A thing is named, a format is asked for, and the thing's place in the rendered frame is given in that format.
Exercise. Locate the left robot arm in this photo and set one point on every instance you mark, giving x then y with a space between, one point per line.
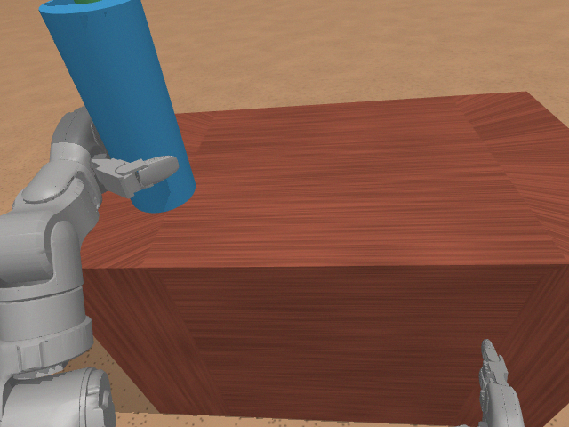
42 317

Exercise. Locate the right robot hand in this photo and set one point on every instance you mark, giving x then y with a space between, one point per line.
499 401

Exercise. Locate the left robot hand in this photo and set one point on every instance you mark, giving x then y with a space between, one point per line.
77 139

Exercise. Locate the bottle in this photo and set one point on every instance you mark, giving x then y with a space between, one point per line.
109 52

